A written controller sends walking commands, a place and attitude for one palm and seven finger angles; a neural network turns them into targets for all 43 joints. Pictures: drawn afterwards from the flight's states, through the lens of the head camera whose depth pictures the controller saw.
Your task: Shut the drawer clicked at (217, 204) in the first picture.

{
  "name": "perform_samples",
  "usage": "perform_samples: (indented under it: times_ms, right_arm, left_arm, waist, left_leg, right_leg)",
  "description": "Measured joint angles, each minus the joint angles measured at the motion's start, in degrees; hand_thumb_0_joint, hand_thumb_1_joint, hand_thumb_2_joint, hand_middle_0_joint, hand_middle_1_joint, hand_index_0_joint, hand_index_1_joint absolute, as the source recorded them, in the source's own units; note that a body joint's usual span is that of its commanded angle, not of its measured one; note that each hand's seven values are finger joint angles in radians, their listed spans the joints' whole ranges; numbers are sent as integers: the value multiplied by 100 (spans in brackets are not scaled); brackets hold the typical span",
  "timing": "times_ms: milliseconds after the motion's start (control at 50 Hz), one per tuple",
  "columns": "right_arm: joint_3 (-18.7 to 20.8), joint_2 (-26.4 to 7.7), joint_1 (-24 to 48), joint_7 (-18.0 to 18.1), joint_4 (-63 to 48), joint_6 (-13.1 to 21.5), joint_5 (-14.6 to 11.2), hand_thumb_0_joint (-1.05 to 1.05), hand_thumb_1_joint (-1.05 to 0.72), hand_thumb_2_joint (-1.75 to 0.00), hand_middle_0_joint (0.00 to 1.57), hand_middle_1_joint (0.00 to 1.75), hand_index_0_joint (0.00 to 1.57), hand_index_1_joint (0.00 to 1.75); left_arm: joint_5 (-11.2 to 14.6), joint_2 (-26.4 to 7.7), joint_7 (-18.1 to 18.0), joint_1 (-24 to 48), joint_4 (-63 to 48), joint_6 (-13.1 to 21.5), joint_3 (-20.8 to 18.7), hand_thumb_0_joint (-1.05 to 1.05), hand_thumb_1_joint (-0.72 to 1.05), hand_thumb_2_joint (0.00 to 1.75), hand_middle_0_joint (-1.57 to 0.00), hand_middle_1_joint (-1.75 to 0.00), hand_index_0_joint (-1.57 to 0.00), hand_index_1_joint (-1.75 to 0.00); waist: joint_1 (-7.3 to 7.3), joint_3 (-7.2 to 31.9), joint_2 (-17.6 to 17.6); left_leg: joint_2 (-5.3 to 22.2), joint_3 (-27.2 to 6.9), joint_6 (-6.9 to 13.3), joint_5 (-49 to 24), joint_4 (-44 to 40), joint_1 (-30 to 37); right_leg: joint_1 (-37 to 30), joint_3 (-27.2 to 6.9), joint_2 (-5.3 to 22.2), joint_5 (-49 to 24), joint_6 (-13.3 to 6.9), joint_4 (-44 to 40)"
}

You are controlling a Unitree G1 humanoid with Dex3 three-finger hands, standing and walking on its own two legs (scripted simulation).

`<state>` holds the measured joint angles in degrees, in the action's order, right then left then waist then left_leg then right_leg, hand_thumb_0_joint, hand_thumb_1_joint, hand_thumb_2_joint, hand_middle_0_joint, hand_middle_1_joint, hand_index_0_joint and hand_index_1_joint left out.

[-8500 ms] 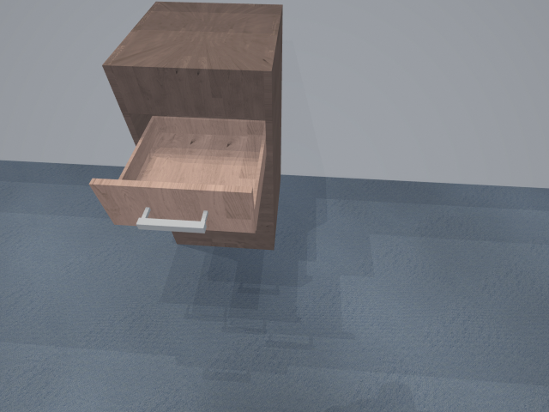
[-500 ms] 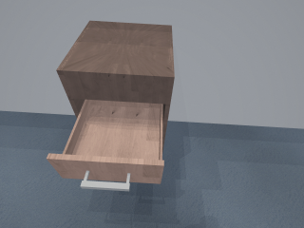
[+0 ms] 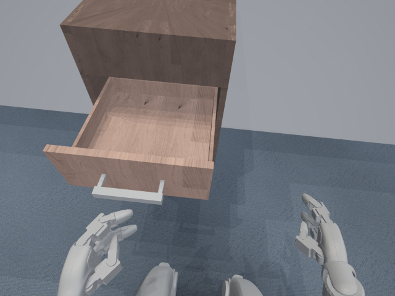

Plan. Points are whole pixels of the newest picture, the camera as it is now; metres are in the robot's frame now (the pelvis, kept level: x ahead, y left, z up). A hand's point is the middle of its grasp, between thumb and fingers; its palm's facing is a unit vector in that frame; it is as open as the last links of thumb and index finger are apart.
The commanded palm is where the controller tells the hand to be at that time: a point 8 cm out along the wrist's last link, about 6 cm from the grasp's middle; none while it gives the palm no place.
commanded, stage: raise the hand and make a fist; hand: left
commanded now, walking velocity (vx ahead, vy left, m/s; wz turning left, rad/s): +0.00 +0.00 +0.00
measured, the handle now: (130, 188) +0.36 +0.20 -0.06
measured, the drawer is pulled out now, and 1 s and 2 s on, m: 0.28 0.28 0.28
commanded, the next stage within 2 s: bring the fist close to the handle in 1.44 s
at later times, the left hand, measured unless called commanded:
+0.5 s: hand (110, 256) +0.18 +0.17 +0.04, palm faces +0.01 -1.00 -0.04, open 3.4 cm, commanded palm +0.15 +0.22 +0.04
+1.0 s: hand (112, 262) +0.17 +0.16 +0.04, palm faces +0.00 -1.00 +0.02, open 3.2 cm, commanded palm +0.14 +0.21 +0.04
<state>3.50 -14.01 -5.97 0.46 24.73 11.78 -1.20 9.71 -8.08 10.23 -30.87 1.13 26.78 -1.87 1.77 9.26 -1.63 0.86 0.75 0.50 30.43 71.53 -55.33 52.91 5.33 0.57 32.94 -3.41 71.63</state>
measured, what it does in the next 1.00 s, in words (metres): stands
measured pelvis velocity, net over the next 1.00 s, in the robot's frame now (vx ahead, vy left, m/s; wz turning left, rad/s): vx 0.00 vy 0.03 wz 0.00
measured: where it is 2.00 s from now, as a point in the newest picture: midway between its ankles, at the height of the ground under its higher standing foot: outside the picture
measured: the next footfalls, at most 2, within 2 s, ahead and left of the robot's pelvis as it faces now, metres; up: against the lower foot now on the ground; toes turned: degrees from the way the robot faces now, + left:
none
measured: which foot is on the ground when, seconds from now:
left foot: down 0.00-1.00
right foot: down 0.00-1.00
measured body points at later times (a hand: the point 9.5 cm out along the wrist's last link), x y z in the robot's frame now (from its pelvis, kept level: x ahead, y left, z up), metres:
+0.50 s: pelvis +0.00 +0.00 +0.00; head +0.07 +0.00 +0.44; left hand +0.18 +0.22 +0.04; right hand +0.16 -0.25 -0.09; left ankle +0.04 +0.12 -0.63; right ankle +0.02 -0.09 -0.63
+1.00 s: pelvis +0.00 +0.03 -0.01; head +0.07 +0.05 +0.43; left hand +0.17 +0.22 +0.04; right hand +0.23 -0.17 -0.07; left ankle +0.04 +0.12 -0.63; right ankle +0.02 -0.09 -0.63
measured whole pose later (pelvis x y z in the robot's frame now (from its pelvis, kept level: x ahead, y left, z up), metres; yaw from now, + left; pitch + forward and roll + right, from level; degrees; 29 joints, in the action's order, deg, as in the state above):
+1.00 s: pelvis +0.00 +0.03 -0.01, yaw +0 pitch +18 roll -4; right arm -1.2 -10.4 -10.0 0.6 22.8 6.5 -0.4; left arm 7.0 -8.2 6.0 -38.3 -14.1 24.6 4.4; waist 1.0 10.8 1.8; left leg 0.3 -0.7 3.0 32.1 76.3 -62.3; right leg 57.5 6.7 1.0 33.2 -0.8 72.9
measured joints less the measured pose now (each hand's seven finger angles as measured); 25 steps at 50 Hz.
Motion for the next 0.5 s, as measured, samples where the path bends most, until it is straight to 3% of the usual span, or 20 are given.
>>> perform_samples:
  times_ms: [60,140,240,320,420,500]
  right_arm:
    - [-135,113,-64,102,5,-18,35,1,-91,-90,20,30,20,30]
    - [-374,221,-163,168,297,87,30,1,-90,-90,20,30,20,30]
    - [-492,367,-394,236,623,36,-63,1,-90,-90,21,30,20,30]
    - [-375,416,-633,279,758,-73,-94,1,-90,-90,21,30,21,31]
    - [-166,284,-816,285,843,-82,-74,1,-90,-90,21,30,20,30]
    - [-66,112,-797,274,780,-32,-58,1,-90,-90,20,30,20,30]
  left_arm:
    - [88,-162,-144,-255,-366,132,-205,2,91,90,-56,-68,-55,-68]
    - [297,-270,188,-11,-533,396,-344,2,91,90,-63,-77,-62,-76]
    - [406,-326,651,463,-378,-163,-299,2,91,91,-73,-87,-72,-87]
    - [423,-280,486,409,-324,-547,-415,2,90,90,-81,-96,-80,-96]
    - [404,-203,206,41,-425,-267,-536,2,91,90,-91,-107,-90,-107]
    - [373,-168,183,-221,-516,35,-378,2,91,90,-99,-116,-98,-115]
  waist:
    - [109,27,99]
    - [130,1,290]
    - [-14,-40,398]
    - [-181,-33,392]
    - [-279,2,369]
    - [-296,20,369]
  left_leg:
    - [41,-173,-65,47,205,-240]
    - [66,-373,-110,37,379,-512]
    - [88,-354,-122,-15,356,-596]
    - [104,-237,-110,-42,200,-460]
    - [93,-148,-58,-61,55,-336]
    - [65,-133,-2,-50,79,-388]
  right_leg:
    - [151,168,-45,59,-45,113]
    - [317,364,-82,45,-108,173]
    - [425,343,-100,-11,-111,165]
    - [357,226,-111,-54,-76,63]
    - [264,137,-102,-96,-22,-69]
    - [295,123,-75,-97,23,-73]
